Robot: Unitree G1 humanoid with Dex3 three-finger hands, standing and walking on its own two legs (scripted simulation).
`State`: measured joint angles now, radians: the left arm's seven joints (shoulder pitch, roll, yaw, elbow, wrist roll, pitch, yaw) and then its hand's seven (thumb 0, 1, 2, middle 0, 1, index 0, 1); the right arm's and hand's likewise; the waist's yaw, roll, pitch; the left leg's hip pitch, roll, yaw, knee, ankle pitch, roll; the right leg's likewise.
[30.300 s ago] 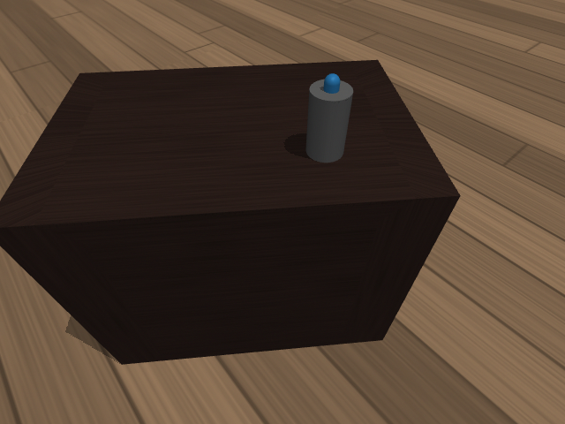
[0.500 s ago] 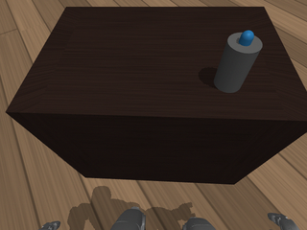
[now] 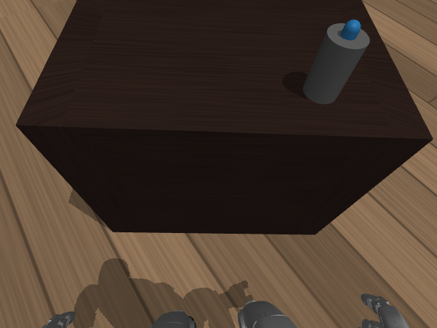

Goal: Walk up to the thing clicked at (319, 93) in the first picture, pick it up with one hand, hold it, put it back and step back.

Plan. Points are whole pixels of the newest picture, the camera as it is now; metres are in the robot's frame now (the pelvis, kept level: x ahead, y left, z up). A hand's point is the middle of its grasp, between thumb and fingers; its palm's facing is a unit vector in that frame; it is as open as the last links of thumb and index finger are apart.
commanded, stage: step back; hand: right
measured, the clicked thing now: (335, 60) +0.64 -0.25 +0.08
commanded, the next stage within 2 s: none
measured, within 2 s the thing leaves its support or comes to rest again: neither
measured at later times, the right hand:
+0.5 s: hand out of the picture -0.03 -0.26 -0.15, palm faces -0.07 +0.90 -0.42, open 7.4 cm
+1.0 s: hand out of the picture -0.16 -0.31 -0.15, palm faces +0.00 +0.92 -0.40, open 7.4 cm
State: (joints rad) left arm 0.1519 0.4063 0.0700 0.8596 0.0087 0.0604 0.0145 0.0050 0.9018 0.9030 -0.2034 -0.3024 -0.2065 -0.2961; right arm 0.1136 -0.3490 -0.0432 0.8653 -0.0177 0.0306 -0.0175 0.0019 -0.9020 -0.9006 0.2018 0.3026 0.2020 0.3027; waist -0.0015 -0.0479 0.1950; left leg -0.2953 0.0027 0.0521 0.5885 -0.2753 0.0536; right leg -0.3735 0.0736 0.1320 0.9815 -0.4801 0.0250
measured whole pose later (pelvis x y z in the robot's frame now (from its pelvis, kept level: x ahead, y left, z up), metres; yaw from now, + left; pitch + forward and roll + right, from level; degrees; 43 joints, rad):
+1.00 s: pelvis -0.27 -0.03 +0.00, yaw -2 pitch -2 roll +2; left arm 0.22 0.35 0.06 0.84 0.04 0.06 -0.02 0.01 0.90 0.90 -0.21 -0.30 -0.21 -0.30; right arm 0.15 -0.43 -0.05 0.84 0.00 0.05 -0.03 0.00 -0.91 -0.90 0.20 0.30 0.20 0.30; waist 0.03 0.01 0.13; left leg -0.50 -0.09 -0.12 1.10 -0.50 0.01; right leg -0.30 -0.02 0.06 0.64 -0.32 0.00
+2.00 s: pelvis -0.51 -0.07 +0.00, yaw +3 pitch -3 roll +2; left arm 0.24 0.40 0.07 0.92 0.03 0.02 -0.02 0.01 0.90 0.90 -0.20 -0.30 -0.21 -0.30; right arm 0.25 -0.35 -0.05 0.99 -0.04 -0.01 0.01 0.01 -0.91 -0.90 0.20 0.30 0.20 0.30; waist 0.03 -0.04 0.07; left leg -0.22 -0.05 0.01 0.56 -0.30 0.02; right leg -0.29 -0.06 -0.01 0.74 -0.43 -0.02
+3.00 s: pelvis -0.46 -0.06 +0.01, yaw +4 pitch -3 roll +0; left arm 0.09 0.35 0.00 1.11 0.00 -0.02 -0.01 0.01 0.90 0.90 -0.20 -0.30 -0.21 -0.30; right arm 0.04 -0.34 -0.01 1.10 0.00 -0.02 0.01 0.00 -0.91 -0.90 0.20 0.30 0.20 0.30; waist 0.01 -0.01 0.06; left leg -0.15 0.03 0.03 0.41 -0.20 -0.02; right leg -0.11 -0.05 -0.01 0.40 -0.23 0.04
